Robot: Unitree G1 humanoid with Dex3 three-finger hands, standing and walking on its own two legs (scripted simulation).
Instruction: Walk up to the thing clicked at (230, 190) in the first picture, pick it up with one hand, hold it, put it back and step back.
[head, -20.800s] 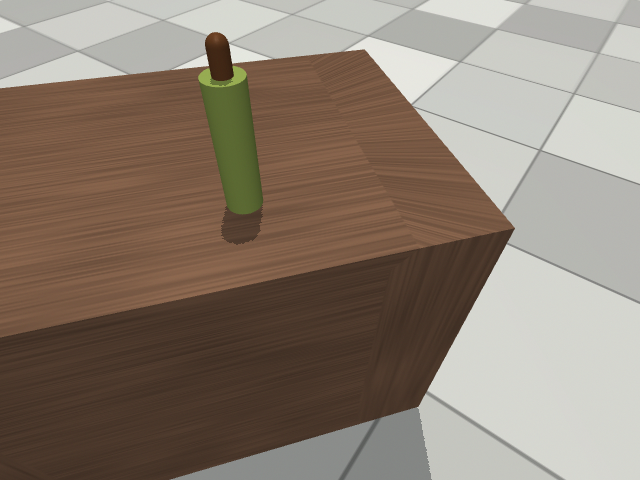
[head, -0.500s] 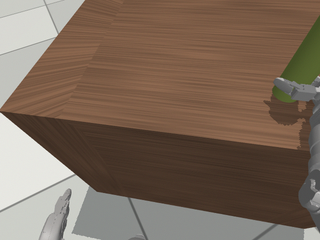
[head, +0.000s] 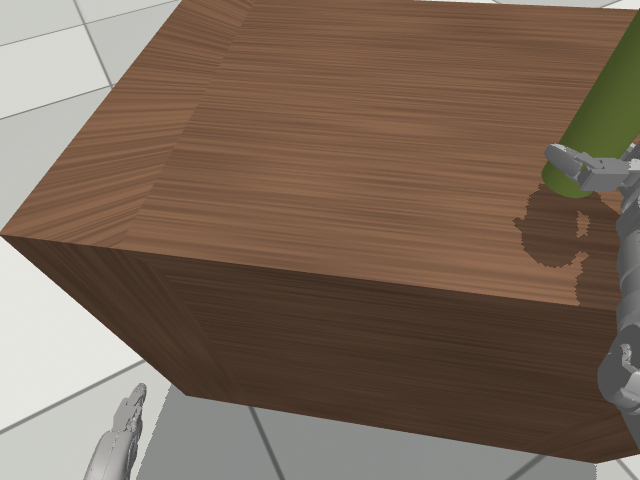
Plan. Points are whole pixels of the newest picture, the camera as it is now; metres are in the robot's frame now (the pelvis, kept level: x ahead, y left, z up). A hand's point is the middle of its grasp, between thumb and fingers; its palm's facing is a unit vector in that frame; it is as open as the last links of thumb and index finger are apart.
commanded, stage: settle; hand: right
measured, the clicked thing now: (636, 80) +0.50 -0.24 +0.23
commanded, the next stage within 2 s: lift in 0.18 s
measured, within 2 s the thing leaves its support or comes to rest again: neither
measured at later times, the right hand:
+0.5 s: hand (608, 119) +0.50 -0.25 +0.19, palm faces +0.26 +0.96 +0.02, open 9.3 cm
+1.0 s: hand out of the picture +0.43 -0.24 +0.26, palm faces +0.26 +0.97 +0.00, open 9.3 cm
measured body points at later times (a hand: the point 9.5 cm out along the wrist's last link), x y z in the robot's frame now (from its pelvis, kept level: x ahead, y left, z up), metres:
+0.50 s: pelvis +0.01 +0.00 +0.01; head +0.06 -0.01 +0.46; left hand +0.15 +0.27 -0.04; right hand +0.48 -0.30 +0.19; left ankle +0.00 +0.14 -0.70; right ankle -0.01 -0.12 -0.70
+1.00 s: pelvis +0.01 +0.00 +0.02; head +0.01 +0.02 +0.47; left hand +0.17 +0.25 -0.03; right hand +0.41 -0.29 +0.26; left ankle +0.00 +0.14 -0.70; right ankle -0.01 -0.12 -0.70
